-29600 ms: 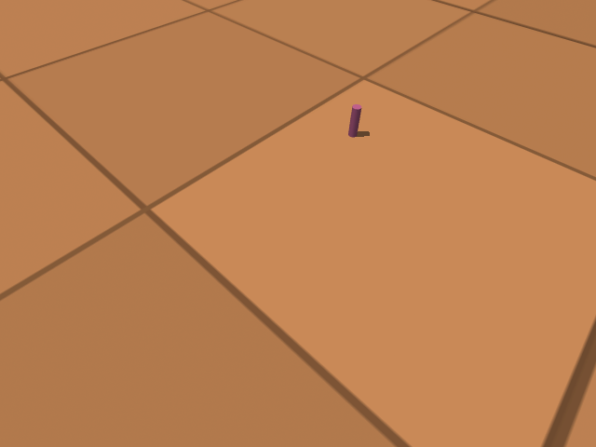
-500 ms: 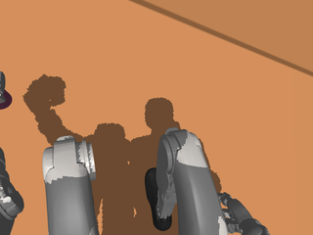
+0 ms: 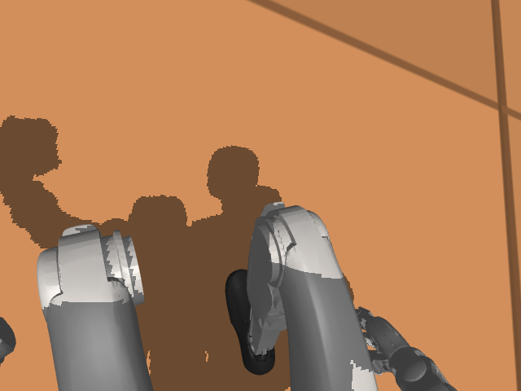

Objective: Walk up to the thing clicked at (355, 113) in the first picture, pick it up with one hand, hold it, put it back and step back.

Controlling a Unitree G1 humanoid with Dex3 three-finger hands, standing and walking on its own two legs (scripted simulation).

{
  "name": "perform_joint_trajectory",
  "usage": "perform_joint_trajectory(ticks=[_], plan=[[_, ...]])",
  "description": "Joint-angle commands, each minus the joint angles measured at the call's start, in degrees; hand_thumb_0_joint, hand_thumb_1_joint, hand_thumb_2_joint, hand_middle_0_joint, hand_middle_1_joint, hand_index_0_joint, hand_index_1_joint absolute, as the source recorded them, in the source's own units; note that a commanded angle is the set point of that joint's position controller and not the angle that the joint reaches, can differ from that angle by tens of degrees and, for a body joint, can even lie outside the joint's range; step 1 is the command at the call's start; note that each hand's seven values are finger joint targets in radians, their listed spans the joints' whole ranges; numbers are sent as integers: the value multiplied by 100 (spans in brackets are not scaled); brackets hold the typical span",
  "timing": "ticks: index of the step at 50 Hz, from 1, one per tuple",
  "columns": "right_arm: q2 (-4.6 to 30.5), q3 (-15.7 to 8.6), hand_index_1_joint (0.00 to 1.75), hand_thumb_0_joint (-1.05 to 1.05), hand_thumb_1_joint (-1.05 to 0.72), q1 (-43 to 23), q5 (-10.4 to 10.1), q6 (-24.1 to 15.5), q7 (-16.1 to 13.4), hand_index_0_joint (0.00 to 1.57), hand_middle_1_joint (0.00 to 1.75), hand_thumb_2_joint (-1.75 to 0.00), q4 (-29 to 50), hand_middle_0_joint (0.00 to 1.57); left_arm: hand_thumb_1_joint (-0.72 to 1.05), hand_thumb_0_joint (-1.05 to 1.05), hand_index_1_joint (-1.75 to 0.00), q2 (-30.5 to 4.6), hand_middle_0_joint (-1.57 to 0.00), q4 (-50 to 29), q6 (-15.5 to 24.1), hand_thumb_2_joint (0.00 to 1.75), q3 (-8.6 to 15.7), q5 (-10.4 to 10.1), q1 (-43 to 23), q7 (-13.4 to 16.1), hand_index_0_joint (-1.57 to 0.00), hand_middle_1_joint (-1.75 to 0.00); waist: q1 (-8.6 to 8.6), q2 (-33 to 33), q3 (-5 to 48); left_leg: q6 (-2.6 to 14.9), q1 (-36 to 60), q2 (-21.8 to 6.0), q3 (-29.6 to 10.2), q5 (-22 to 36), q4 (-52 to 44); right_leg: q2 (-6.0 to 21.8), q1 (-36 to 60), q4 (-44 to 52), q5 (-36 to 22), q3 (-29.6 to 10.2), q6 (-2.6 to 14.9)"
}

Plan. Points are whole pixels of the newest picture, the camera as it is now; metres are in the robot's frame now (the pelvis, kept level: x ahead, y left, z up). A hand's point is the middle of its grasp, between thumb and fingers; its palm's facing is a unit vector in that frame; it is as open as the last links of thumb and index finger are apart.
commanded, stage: lower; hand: left
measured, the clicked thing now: out of the picture +0.43 +0.35 -0.13
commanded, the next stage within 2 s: loosen in 1.12 s
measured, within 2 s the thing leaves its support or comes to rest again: rests again in 1.40 s
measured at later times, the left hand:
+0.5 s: hand out of the picture +0.43 +0.34 -0.16, palm faces +0.50 -0.87 -0.02, open 6.6 cm
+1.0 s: hand out of the picture +0.44 +0.34 -0.18, palm faces +0.50 -0.87 -0.02, open 6.6 cm
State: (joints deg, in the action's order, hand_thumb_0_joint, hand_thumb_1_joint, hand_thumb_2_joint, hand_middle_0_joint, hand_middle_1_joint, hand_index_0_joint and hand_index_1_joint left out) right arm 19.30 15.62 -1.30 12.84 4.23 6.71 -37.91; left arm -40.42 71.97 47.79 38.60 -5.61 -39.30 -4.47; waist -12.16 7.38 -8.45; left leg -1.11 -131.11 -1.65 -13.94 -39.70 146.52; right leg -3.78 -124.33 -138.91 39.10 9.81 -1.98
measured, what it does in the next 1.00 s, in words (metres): stands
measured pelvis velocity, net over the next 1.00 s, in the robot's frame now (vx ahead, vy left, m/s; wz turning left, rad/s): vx -0.01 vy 0.01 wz -0.07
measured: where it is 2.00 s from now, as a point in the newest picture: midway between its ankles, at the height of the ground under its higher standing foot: (191, 357)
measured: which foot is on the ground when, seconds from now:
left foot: down 0.00-1.00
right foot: down 0.00-1.00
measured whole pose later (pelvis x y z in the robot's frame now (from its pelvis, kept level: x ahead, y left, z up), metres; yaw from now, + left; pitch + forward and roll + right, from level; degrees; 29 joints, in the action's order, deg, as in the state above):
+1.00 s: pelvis -0.01 +0.01 -0.01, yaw -4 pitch +15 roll -16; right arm 21.3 26.4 -7.7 18.4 3.9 7.1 -32.8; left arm -51.1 81.1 55.7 39.6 -4.9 -39.2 -1.8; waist -14.1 14.5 -16.5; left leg -0.1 -128.6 -2.1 -19.5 -41.0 151.6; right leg -6.0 -119.9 -139.0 37.9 13.9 -3.6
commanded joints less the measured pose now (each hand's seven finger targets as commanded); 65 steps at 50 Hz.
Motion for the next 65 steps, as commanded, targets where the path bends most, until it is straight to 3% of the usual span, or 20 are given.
perform_joint_trajectory(ticks=[1,6,12,14,20,25,27,30,35,42,51,58,61,65], plan=[[1728,-364,30,0,-90,578,121,-21,-104,20,30,-90,163,20,52,0,-145,-1692,-143,-956,654,129,186,-74,-1330,4,-145,-146,-180,-2246,3719,66,2539,-191,367,849,-1518,-149,1891,1170,-1144,401,311],[1842,-254,30,0,-90,479,225,-10,-102,20,30,-90,184,20,49,0,-144,-2161,-143,-1092,855,128,474,-63,-1409,99,-145,-145,-136,-2626,3782,8,2759,-235,323,936,-1487,-172,1913,1057,-1197,444,332],[1910,-95,30,0,-91,382,342,-21,-103,20,30,-90,187,20,52,0,-142,-2107,-142,-791,933,127,293,15,-1254,76,-143,-143,-346,-2686,3530,-8,2776,-276,247,1171,-1385,-184,1999,1004,-1475,506,312],[1951,-64,30,0,-90,323,351,-33,-93,20,30,-90,227,20,52,0,-141,-2092,-141,-721,958,125,225,-3,-1317,54,-143,-142,-404,-2667,3402,-8,2690,-276,205,1004,-1401,-185,1910,1008,-1352,562,319],[2028,48,30,0,-90,288,399,-27,-90,20,30,-90,276,20,52,0,-140,-2055,-140,-467,979,125,203,-109,-1090,35,-142,-141,-415,-2522,3402,-15,2812,-300,113,1236,-1330,-227,2076,997,-1528,650,290],[2077,162,30,0,-89,123,443,-13,-93,20,30,-90,357,20,53,0,-142,-2295,-143,-434,1091,126,206,-71,-1331,111,-145,-143,-516,-2626,3165,-34,2720,-327,28,978,-1373,-246,1984,967,-1340,733,294],[2092,191,30,0,-89,-16,450,-7,-97,20,30,-90,410,20,51,0,-142,-2458,-142,-356,1122,127,277,-30,-1303,173,-144,-143,-448,-2621,2930,-37,2619,-338,18,796,-1431,-242,1854,957,-1176,744,308],[2127,241,30,0,-89,-69,504,-18,-89,20,30,-90,424,20,52,0,-143,-2520,-143,-383,1230,128,237,-10,-1448,216,-145,-144,-544,-2655,2870,-12,2530,-340,29,544,-1366,-256,1895,995,-1066,759,283],[2151,308,30,0,-90,-87,563,-27,-94,20,30,-90,435,20,51,0,-142,-2474,-144,-268,1293,126,237,-18,-1307,235,-146,-143,-611,-2654,3076,-29,2847,-373,-37,960,-1300,-279,2050,964,-1389,792,262],[2198,391,30,0,-89,-162,583,-11,-98,20,30,-90,484,20,52,0,-139,-2486,-140,-107,1273,125,109,-4,-1223,232,-141,-140,-632,-2665,2813,-40,2733,-387,-105,980,-1342,-298,2037,937,-1412,870,261],[2224,496,30,0,-89,-283,633,7,-93,20,30,-90,544,20,52,0,-136,-2712,-138,-156,1382,123,281,-28,-1289,352,-140,-137,-652,-2750,2884,-61,2906,-433,-194,1104,-1298,-334,2107,888,-1504,930,248],[2261,560,30,0,-89,-404,684,25,-105,20,30,-90,563,20,52,0,-136,-2730,-138,41,1481,124,66,90,-1411,386,-139,-136,-804,-2775,2541,-66,2807,-459,-261,867,-1348,-339,1948,880,-1350,990,249],[2234,595,30,0,-89,-435,692,18,-104,20,30,-90,614,20,48,0,-135,-2708,-137,202,1476,122,74,41,-1232,363,-138,-135,-735,-2567,2589,-17,2631,-432,-186,729,-1251,-368,2100,976,-1286,967,236],[2258,627,30,0,-90,-420,693,-1,-109,20,30,-89,633,20,35,0,-112,-2647,-124,194,1489,91,126,-95,-1252,359,-128,-116,-737,-2484,2665,-8,2673,-434,-215,851,-1232,-380,2215,990,-1397,994,211]])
